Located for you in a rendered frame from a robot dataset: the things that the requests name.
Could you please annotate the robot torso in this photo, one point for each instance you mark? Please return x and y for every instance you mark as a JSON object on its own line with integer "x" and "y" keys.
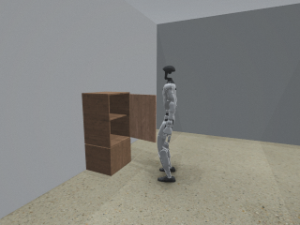
{"x": 166, "y": 101}

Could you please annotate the left robot hand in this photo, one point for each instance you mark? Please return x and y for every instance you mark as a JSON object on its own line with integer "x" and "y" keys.
{"x": 168, "y": 131}

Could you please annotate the left robot forearm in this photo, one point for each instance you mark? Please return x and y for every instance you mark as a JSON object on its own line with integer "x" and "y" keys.
{"x": 171, "y": 114}

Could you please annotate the right robot thigh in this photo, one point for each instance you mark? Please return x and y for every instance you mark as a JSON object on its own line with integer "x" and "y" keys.
{"x": 166, "y": 145}

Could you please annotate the robot left upper arm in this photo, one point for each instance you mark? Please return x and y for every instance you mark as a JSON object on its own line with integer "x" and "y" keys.
{"x": 170, "y": 93}

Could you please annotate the cupboard door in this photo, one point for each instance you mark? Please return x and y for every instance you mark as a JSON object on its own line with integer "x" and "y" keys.
{"x": 143, "y": 117}

